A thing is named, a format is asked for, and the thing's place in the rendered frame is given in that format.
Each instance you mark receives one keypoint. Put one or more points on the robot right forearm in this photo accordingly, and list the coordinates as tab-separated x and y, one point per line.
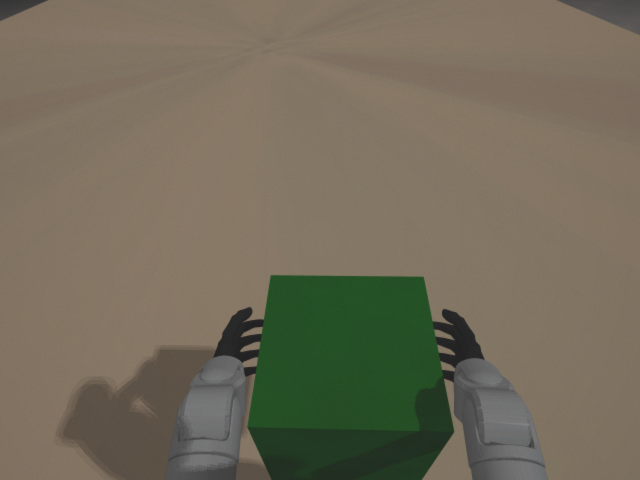
500	435

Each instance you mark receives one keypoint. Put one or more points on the right robot hand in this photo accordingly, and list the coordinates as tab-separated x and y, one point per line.
464	344

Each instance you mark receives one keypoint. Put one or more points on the carton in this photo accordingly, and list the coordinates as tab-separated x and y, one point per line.
349	383

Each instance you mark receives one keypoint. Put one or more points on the left robot hand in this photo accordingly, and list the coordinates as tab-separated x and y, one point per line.
232	342

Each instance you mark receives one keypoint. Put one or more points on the robot left forearm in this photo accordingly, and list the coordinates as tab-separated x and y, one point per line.
206	438

